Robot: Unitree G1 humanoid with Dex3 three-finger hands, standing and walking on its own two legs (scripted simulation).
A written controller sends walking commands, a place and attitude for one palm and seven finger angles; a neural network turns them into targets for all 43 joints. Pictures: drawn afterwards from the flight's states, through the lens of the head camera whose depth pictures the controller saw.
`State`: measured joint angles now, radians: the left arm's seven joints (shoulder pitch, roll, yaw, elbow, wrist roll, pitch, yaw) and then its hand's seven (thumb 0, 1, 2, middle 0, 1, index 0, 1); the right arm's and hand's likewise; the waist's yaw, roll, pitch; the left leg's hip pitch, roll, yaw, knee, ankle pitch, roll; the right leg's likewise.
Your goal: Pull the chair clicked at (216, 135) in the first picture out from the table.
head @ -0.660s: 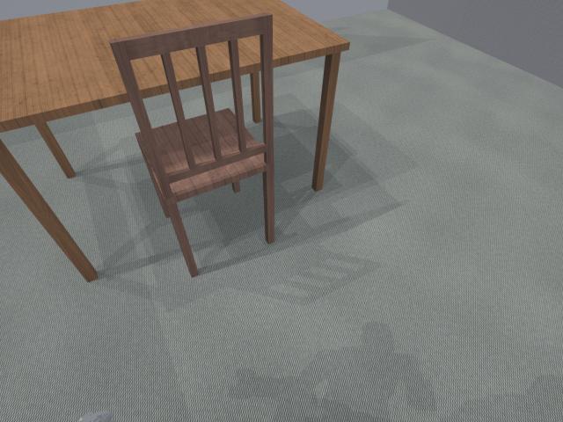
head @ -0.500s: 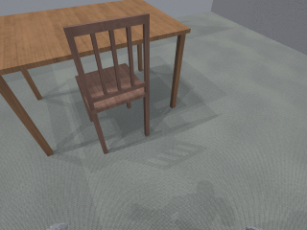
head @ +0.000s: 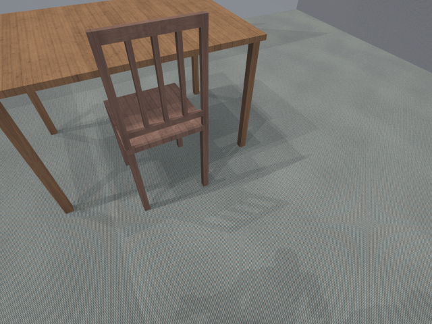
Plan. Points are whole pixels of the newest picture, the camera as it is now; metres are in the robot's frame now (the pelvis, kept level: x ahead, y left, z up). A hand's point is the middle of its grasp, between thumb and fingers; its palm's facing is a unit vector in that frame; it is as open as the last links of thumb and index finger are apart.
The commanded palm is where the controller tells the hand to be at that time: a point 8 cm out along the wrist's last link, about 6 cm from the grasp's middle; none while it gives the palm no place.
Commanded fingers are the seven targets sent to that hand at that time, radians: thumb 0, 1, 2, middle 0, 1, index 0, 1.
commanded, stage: stand and wait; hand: left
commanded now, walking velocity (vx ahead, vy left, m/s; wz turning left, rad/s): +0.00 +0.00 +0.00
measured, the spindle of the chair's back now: (160, 83) +0.91 +0.27 -0.05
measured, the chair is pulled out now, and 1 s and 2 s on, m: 0.00 0.00 0.00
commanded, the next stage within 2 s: look at it before walking up in 0.16 s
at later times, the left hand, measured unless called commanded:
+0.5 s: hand out of the picture +0.06 +0.24 -0.16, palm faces -0.01 -0.95 -0.32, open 7.4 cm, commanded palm none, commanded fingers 0.00 0.90 0.90 -0.20 -0.30 -0.20 -0.30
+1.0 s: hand out of the picture +0.06 +0.24 -0.16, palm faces -0.02 -0.94 -0.33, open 7.4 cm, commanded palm none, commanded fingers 0.00 0.90 0.90 -0.20 -0.30 -0.20 -0.30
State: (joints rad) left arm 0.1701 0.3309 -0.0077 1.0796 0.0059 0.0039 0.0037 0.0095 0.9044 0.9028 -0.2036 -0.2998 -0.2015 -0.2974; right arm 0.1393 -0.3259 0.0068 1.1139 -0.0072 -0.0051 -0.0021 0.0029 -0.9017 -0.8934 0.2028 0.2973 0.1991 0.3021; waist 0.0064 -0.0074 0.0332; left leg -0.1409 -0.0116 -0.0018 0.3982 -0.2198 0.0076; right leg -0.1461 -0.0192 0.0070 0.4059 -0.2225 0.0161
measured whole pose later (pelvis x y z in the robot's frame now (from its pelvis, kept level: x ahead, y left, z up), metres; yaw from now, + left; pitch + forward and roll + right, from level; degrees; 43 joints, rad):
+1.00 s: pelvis -0.01 +0.00 +0.00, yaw -2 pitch -2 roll +0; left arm 0.16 0.33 0.00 1.07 0.01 0.02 0.01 0.01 0.90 0.90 -0.20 -0.30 -0.20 -0.30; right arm 0.12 -0.32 0.00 1.10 -0.01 -0.01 -0.01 0.00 -0.90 -0.89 0.20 0.30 0.20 0.30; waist 0.02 0.00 0.03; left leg -0.15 0.00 0.02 0.38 -0.20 0.00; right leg -0.17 -0.01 0.03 0.40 -0.20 0.01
